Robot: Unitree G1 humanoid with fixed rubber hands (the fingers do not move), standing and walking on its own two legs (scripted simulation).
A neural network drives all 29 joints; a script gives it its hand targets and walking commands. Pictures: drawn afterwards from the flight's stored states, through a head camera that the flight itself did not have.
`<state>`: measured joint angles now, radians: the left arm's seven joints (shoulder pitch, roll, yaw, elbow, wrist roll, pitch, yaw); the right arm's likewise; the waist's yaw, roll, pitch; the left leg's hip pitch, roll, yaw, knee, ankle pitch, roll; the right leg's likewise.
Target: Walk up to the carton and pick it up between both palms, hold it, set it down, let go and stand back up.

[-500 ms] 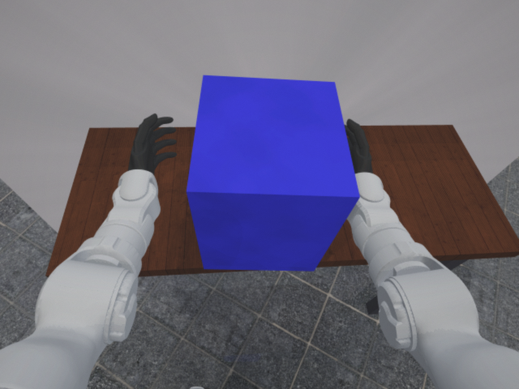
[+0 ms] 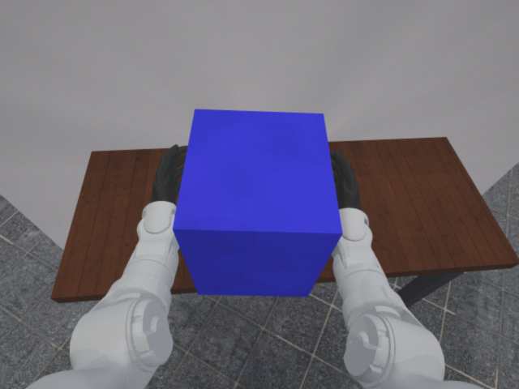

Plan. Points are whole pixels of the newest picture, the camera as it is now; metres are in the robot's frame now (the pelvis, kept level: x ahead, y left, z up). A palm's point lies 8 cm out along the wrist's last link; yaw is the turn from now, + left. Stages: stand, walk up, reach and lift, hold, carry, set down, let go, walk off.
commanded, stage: reach and lift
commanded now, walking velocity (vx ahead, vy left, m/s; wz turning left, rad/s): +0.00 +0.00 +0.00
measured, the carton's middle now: (255, 211) +0.39 +0.03 +0.01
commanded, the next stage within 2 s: none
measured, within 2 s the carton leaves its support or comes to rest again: neither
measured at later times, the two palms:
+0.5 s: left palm (166, 194) +0.39 +0.17 +0.04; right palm (346, 200) +0.40 -0.12 +0.04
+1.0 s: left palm (165, 195) +0.39 +0.17 +0.04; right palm (345, 201) +0.40 -0.12 +0.04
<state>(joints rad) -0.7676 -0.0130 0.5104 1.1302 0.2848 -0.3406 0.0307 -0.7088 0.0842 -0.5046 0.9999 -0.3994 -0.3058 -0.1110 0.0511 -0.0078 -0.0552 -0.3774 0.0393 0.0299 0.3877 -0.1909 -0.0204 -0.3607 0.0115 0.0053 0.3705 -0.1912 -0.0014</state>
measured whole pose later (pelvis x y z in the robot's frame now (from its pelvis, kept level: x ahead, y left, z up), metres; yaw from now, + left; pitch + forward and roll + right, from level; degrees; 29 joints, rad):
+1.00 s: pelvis +0.00 +0.00 +0.00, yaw +1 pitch +9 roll -1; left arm -0.71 -0.08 0.50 0.94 0.35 -0.24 0.02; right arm -0.66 0.07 -0.47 0.96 -0.35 -0.33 -0.11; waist 0.04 -0.05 -0.01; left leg -0.32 0.04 0.04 0.34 -0.17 -0.01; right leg -0.28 0.00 -0.03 0.28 -0.16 0.00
